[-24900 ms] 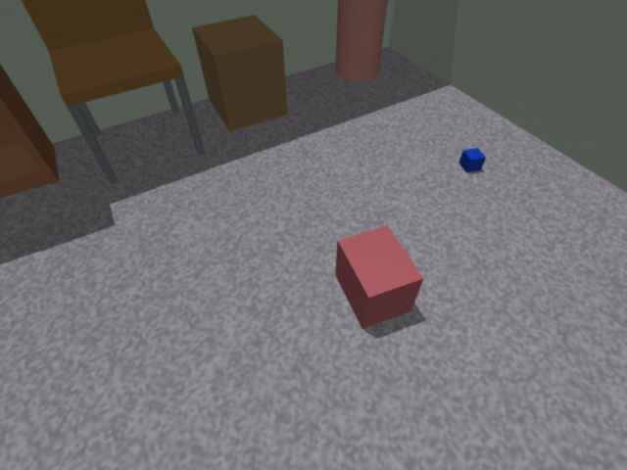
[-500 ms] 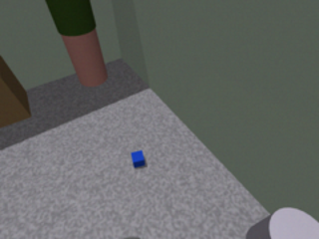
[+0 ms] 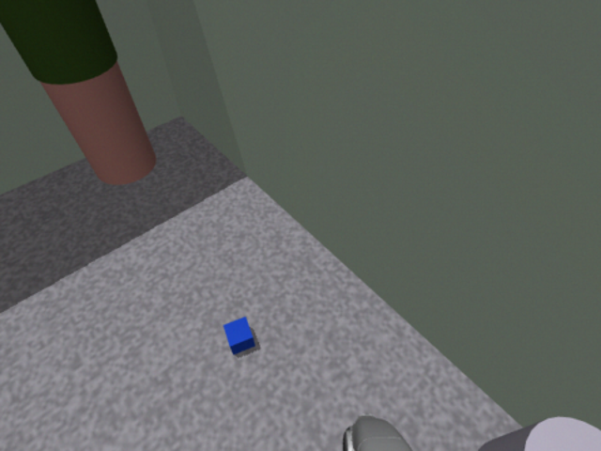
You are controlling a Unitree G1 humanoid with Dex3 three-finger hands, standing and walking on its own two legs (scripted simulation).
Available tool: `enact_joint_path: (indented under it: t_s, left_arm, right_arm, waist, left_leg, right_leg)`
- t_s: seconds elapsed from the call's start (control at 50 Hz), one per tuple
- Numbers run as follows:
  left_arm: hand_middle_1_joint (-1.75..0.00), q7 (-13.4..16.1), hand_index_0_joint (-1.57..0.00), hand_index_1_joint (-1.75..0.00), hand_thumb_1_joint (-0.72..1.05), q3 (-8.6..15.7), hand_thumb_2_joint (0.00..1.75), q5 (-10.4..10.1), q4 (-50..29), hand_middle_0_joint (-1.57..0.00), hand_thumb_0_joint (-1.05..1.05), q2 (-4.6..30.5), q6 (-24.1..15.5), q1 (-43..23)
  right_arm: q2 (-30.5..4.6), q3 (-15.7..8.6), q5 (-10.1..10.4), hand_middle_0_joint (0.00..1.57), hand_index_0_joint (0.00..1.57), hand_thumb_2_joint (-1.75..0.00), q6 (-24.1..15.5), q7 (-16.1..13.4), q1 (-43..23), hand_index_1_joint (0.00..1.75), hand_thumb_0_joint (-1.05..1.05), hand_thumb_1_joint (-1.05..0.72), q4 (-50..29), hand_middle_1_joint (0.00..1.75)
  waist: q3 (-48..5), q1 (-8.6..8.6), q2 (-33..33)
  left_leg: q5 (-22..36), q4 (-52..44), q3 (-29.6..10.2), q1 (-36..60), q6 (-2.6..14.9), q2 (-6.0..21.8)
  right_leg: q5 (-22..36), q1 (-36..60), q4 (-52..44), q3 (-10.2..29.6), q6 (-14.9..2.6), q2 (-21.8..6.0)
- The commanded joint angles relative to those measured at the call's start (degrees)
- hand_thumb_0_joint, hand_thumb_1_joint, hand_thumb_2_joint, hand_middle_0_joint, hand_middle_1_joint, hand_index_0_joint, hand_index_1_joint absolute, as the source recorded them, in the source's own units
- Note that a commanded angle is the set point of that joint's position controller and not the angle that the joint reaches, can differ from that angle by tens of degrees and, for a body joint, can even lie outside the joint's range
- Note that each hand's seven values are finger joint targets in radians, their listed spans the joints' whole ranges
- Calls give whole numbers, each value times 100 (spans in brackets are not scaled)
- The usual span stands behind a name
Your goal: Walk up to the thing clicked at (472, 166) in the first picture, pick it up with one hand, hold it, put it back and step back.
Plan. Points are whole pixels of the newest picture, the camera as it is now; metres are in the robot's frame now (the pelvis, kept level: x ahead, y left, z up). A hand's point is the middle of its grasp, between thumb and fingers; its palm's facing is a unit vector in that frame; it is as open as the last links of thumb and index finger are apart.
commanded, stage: walk up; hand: left
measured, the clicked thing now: (239, 335) +0.55 +0.21 -0.73
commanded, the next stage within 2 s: none
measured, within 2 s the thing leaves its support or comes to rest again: neither
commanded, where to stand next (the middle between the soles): +0.17 -0.03 m, yaw +1 degrees
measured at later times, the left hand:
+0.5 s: hand (157, 395) +0.23 +0.25 -0.17, palm faces +0.00 -0.94 -0.33, open 7.4 cm
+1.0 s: hand (146, 440) +0.16 +0.25 -0.15, palm faces -0.03 -0.91 -0.41, open 7.4 cm
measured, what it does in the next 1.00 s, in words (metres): walks ahead: right foot, then left foot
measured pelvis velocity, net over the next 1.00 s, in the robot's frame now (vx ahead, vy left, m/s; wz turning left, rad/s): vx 0.10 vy -0.03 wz -0.01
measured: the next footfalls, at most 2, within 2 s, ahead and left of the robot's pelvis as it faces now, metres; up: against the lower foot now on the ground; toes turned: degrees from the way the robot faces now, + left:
right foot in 0.04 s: +0.17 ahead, -0.14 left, +0.00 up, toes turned -2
left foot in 0.44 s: +0.26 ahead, +0.10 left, +0.00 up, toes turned +2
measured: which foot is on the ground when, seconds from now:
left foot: down 0.00-0.10, up 0.12-0.42, down 0.44-0.82, up 0.84-0.96, down 0.98-1.00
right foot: up 0.00-0.02, down 0.04-0.46, up 0.48-0.74, down 0.76-1.00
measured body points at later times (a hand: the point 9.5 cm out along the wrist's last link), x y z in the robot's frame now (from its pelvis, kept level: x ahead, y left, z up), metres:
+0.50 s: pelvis +0.13 -0.01 -0.02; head +0.18 +0.01 +0.43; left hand +0.23 +0.30 -0.15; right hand +0.22 -0.33 -0.12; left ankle +0.22 +0.10 -0.73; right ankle +0.12 -0.14 -0.72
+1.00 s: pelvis +0.10 -0.03 -0.01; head +0.13 -0.04 +0.44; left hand +0.16 +0.29 -0.13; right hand +0.19 -0.34 -0.14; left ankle +0.15 +0.10 -0.74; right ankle +0.07 -0.16 -0.73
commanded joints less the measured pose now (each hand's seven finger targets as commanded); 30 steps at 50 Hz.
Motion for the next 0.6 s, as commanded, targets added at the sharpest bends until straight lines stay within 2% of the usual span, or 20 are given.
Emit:
enact_joint_path:
  t_s: [0.0, 0.02, 0.04, 0.06, 0.08, 0.1, 0.14, 0.18, 0.24, 0.28, 0.32, 0.36, 0.38, 0.4, 0.42, 0.44, 0.46, 0.48, 0.54, 0.58]
  left_arm:
    - [-30, 74, -20, -30, 90, 258, 90, -35, -613, -20, 0, 829, -270, -101]
    - [-30, 117, -20, -30, 90, 339, 90, -28, -498, -20, 0, 978, -313, 364]
    - [-30, 173, -20, -30, 90, 453, 90, 4, -415, -20, 0, 1233, -358, 877]
    - [-30, 238, -20, -30, 90, 589, 90, 14, -457, -20, 0, 1682, -383, 1269]
    - [-30, 245, -20, -30, 90, 582, 90, -101, -483, -20, 0, 1824, -340, 1259]
    - [-30, 275, -20, -30, 90, 582, 90, -157, -598, -20, 0, 1817, -320, 1007]
    - [-30, 333, -20, -30, 90, 448, 90, -235, -770, -20, 0, 1418, -309, 578]
    - [-30, 364, -20, -30, 90, 341, 90, -191, -888, -20, 0, 1200, -328, 212]
    - [-30, 428, -20, -30, 90, 223, 90, -81, -1026, -20, 0, 1059, -341, 48]
    - [-30, 489, -20, -30, 90, 183, 90, -50, -1008, -20, 0, 1006, -317, 36]
    - [-30, 495, -20, -30, 90, 168, 90, -80, -1035, -20, 0, 1056, -243, -71]
    - [-30, 503, -20, -30, 90, 141, 90, -149, -1084, -20, 0, 1131, -113, -242]
    - [-30, 509, -20, -30, 90, 125, 90, -207, -1123, -20, 0, 1131, -53, -382]
    - [-30, 519, -20, -30, 90, 74, 90, -232, -1127, -20, 0, 988, 6, -367]
    - [-30, 525, -20, -30, 90, 16, 90, -289, -1137, -20, 0, 763, 56, -202]
    - [-30, 564, -20, -30, 90, 33, 90, -361, -1015, -20, 0, 707, 170, 75]
    - [-30, 638, -20, -30, 90, 83, 90, -325, -844, -20, 0, 970, 280, 297]
    - [-30, 648, -20, -30, 90, 72, 90, -285, -740, -20, 0, 1004, 302, 219]
    - [-30, 571, -20, -30, 90, 163, 90, -252, -551, -20, 0, 1045, 297, 215]
    - [-30, 547, -20, -30, 90, 162, 90, -222, -485, -20, 0, 981, 266, 262]
  right_arm:
    - [-1477, -391, 30, 20, 20, -90, -68, -136, 60, 30, 0, -90, -643, 30]
    - [-1348, -331, 60, 20, 20, -90, -51, -140, 133, 30, 0, -90, -693, 30]
    - [-1123, -239, 90, 20, 20, -90, -55, -151, 288, 30, 0, -90, -753, 30]
    - [-798, -106, 127, 20, 20, -90, -75, -157, 506, 30, 0, -90, -898, 30]
    - [-1145, -195, 153, 20, 20, -90, -26, -202, 303, 30, 0, -90, -857, 30]
    - [-1380, -237, 95, 20, 20, -90, -15, -252, 150, 30, 0, -90, -772, 30]
    - [-1305, -260, 158, 20, 20, -90, -15, -229, 138, 30, 0, -90, -631, 30]
    - [-1064, -204, 151, 20, 20, -90, 44, -163, 371, 30, 0, -90, -533, 30]
    - [-849, -138, 135, 20, 20, -90, 75, -170, 226, 30, 0, -90, -534, 30]
    - [-795, -116, 147, 20, 20, -90, 74, -218, 3, 30, 0, -90, -530, 30]
    - [-805, -131, 131, 20, 20, -90, 73, -268, -95, 30, 0, -90, -459, 30]
    - [-825, -158, 107, 20, 20, -90, 84, -324, -103, 30, 0, -90, -398, 30]
    - [-890, -191, 83, 20, 20, -90, 74, -339, 69, 30, 0, -90, -338, 30]
    - [-1109, -256, 29, 20, 20, -90, 73, -359, 51, 30, 0, -90, -341, 30]
    - [-1563, -345, -39, 20, 20, -90, 69, -386, -12, 30, 0, -90, -418, 30]
    - [-1760, -349, -1, 20, 20, -90, 87, -386, -339, 30, 0, -90, -590, 30]
    - [-1833, -360, 81, 20, 20, -90, 107, -400, -588, 30, 0, -90, -630, 30]
    - [-1743, -357, 61, 20, 20, -90, 131, -420, -761, 30, 0, -90, -611, 30]
    - [-1478, -262, 58, 20, 20, -90, 173, -456, -1093, 30, 0, -90, -679, 30]
    - [-1409, -240, 52, 20, 20, -90, 205, -429, -1100, 30, 0, -90, -643, 30]
  waist:
    - [-324, 164, 594]
    - [-683, 397, 139]
    - [-1089, 634, -466]
    - [-1454, 709, -1684]
    - [-1118, 804, -1565]
    - [-741, 738, -1206]
    - [-269, 472, -530]
    - [-125, 187, -629]
    - [-143, 175, -624]
    - [-320, 259, -759]
    - [-501, 296, -814]
    - [-717, 163, -601]
    - [-848, 11, -455]
    - [-838, -30, -48]
    - [-985, 13, 1022]
    - [-984, 187, 1313]
    - [-1126, 209, 1107]
    - [-904, 242, 1071]
    - [-884, 318, 1064]
    - [-994, 309, 1056]
  left_leg:
    - [3138, 327, -782, -457, 828, 1297]
    - [3449, 1294, -563, -619, 700, 1051]
    - [2841, 2459, -403, -1210, 532, 775]
    - [716, 3844, -178, -2343, 275, 174]
    - [-1030, 4385, -431, -3234, 214, -262]
    - [-1178, 4630, -825, -3258, 182, 48]
    - [-739, 4581, -1141, -2969, 164, 237]
    - [-356, 4082, -918, -2536, 106, 277]
    - [-44, 3077, -600, -2221, -72, 187]
    - [262, 2250, -488, -2136, -165, 229]
    - [697, 1854, -417, -1858, -164, 166]
    - [1341, 1200, -322, -1367, -67, -24]
    - [1861, 808, -312, -905, 4, -96]
    - [2459, 600, -670, -736, 100, 116]
    - [3750, 204, -1878, -596, 425, 1170]
    - [3971, -238, -3239, -907, 1093, 2107]
    - [3484, -138, -3455, -1036, 1608, 2358]
    - [3144, -174, -3402, -1291, 1623, 2236]
    - [2705, 12, -2074, -1454, 1142, 1534]
    - [2245, 127, -1874, -1240, 1104, 1414]
  right_leg:
    - [-86, 1026, -604, -443, -188, 331]
    - [28, 1839, -923, -453, -285, 430]
    - [18, 2743, -1028, -77, -454, 175]
    - [6, 3571, -1207, 1866, -891, -1095]
    - [136, 3533, -1865, 3377, -1502, -1831]
    - [298, 2970, -1848, 3417, -1750, -1979]
    - [1029, 2015, -1769, 1947, -1504, -1451]
    - [1701, 1319, -1685, 950, -1251, -935]
    - [3470, 969, -1353, 212, -1278, -658]
    - [3905, 1167, -1146, 103, -1224, -679]
    - [3546, 1147, -797, 197, -1145, -749]
    - [2974, 1057, -204, 217, -963, -671]
    - [2303, 749, 188, 236, -845, -634]
    - [1393, 430, 442, 260, -610, -468]
    - [117, 107, 1224, -14, -259, 140]
    - [-2321, 74, 2049, 88, -35, 802]
    - [-2739, 367, 2780, 525, -38, 631]
    - [-2638, 258, 3017, 650, -38, 549]
    - [-2223, 184, 3080, 727, -70, 631]
    - [-2134, 223, 2627, 505, -8, 609]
